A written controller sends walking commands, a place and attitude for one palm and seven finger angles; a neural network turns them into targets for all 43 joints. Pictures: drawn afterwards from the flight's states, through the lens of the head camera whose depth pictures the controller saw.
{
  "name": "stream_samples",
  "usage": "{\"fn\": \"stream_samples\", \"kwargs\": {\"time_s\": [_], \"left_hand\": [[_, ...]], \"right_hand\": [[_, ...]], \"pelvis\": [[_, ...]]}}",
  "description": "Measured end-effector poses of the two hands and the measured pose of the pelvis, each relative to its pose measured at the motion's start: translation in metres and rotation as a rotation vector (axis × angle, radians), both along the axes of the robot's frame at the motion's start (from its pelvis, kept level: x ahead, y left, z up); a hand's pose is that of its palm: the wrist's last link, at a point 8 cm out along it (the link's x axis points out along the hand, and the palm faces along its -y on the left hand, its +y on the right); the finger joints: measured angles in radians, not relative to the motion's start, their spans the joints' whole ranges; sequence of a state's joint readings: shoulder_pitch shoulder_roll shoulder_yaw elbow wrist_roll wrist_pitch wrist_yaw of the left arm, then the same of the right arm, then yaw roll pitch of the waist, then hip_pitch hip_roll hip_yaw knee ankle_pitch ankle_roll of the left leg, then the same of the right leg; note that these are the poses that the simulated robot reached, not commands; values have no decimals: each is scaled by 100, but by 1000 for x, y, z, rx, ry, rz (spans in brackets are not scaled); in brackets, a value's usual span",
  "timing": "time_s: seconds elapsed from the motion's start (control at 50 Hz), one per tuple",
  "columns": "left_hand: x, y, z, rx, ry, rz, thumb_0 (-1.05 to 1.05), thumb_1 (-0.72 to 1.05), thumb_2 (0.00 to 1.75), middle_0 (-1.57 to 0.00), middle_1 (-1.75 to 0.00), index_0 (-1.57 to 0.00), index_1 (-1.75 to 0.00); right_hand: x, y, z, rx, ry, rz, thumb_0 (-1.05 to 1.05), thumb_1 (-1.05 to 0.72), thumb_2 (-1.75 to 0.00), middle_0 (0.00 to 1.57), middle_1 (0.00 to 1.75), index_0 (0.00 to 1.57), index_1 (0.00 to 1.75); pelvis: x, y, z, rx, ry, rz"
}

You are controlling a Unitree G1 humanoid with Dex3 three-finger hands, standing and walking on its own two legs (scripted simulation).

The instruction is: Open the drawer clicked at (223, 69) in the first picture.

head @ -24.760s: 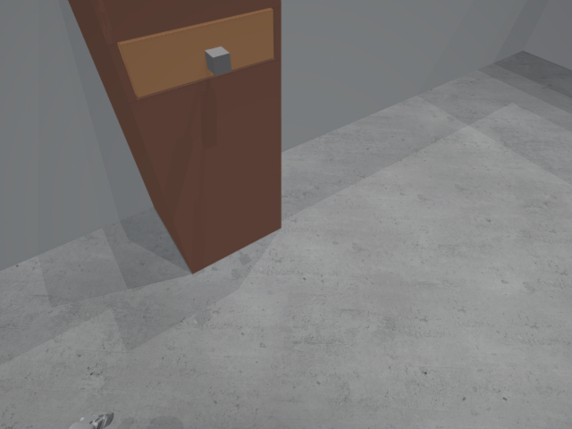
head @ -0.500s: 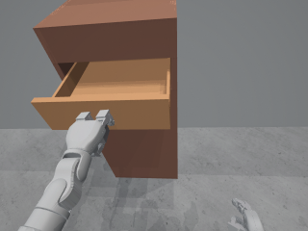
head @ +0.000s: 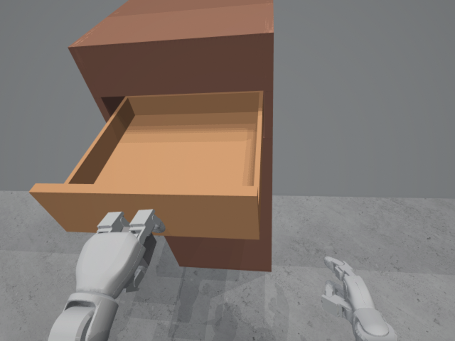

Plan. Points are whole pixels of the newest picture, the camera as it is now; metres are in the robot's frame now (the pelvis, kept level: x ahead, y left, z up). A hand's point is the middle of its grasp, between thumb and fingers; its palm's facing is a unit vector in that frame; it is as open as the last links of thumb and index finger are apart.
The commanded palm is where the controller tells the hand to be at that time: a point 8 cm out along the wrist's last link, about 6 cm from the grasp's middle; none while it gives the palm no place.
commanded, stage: pull the drawer open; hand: left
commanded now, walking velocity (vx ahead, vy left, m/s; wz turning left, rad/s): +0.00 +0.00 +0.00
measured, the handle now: (140, 235) +0.26 +0.18 +0.09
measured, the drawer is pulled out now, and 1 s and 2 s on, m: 0.30 0.30 0.29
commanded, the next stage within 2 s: open the thumb to release the handle in 0.28 s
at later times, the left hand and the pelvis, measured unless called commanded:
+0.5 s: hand (133, 264) +0.21 +0.18 +0.08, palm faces +0.08 -0.14 -0.99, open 8.4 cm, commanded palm +0.18 +0.20 +0.14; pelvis +0.01 +0.00 -0.01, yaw +0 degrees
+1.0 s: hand (128, 266) +0.21 +0.19 +0.08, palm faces +0.07 -0.15 -0.99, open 13.6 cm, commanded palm +0.18 +0.19 +0.13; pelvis -0.01 -0.01 +0.00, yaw +0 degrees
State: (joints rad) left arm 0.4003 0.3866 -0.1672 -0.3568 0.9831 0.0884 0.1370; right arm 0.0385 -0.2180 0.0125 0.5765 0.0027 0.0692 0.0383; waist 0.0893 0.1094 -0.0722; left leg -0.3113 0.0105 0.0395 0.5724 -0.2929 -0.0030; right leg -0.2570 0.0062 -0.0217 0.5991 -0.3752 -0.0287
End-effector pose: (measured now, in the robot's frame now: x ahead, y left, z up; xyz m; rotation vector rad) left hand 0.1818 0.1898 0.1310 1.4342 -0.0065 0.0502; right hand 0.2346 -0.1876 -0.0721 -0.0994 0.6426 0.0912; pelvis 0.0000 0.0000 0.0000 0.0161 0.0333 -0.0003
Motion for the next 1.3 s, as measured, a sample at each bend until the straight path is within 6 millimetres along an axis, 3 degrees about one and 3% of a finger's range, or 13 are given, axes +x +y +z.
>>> {"fn": "stream_samples", "kwargs": {"time_s": [0.14,0.38,0.5,0.6,0.74,0.96,1.1,1.3], "left_hand": [[0,0,0,-16,11,1,4,42,71,-27,-135,-26,-119],[0,1,0,-24,2,-1,4,41,72,-28,-134,-26,-117],[5,1,-2,-1,-44,1,2,38,74,-33,-132,-28,-116],[9,5,0,1,-57,60,1,34,71,-36,-131,-31,-120],[8,4,3,-6,-36,64,0,11,59,-36,-127,-32,-121],[1,6,3,-16,-23,38,0,-38,36,-33,-122,-29,-117],[3,5,-1,-26,-34,45,-1,-47,32,-32,-121,-30,-118],[17,5,1,-8,-41,38,-1,-49,31,-32,-120,-33,-120]], "right_hand": [[-2,-5,6,4,-9,-5,1,-91,-90,21,30,20,29],[-29,-36,-21,-58,123,-75,1,-91,-90,20,30,20,29],[-34,-32,-37,-70,176,-71,1,-91,-90,20,30,20,29],[-32,-21,-36,-41,165,-54,1,-91,-90,20,30,20,29],[-21,-13,-18,-33,95,-28,1,-91,-90,20,30,20,29],[-21,-23,-3,-81,49,-35,1,-91,-90,20,30,20,29],[-33,-21,-11,-91,91,-32,1,-91,-90,20,30,20,29],[-44,2,-19,-49,128,-15,1,-91,-90,20,30,20,29]], "pelvis": [[6,-1,0,-3,13,-19],[13,2,-5,-3,51,-27],[9,0,-7,0,48,-7],[4,-4,-5,3,33,1],[-3,-8,-2,4,0,3],[-11,-7,2,-3,-22,4],[-15,-2,2,-6,-22,12],[-19,6,3,-7,-27,15]]}}
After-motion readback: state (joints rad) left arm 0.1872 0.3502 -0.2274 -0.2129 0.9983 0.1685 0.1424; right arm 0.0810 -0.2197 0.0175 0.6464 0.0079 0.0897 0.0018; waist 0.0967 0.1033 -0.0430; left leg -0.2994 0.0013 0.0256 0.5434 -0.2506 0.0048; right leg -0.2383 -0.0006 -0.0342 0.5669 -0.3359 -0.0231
